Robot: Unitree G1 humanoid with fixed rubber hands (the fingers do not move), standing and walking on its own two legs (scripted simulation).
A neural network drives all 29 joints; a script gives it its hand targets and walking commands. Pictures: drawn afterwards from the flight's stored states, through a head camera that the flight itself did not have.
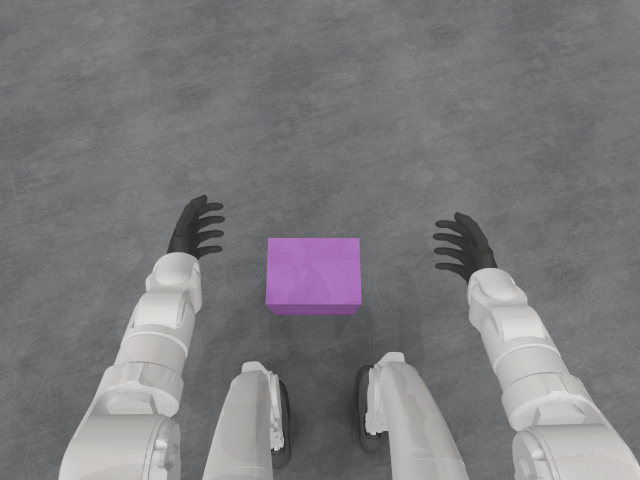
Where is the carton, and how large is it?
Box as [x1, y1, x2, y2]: [266, 238, 361, 314]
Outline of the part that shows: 268,238 266,304 275,314 352,314 361,304 358,238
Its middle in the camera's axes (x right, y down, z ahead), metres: -0.01 +0.10 +0.98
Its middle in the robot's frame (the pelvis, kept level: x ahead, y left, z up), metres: +0.45 +0.02 -0.57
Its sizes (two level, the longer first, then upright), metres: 0.214 0.155 0.214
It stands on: the floor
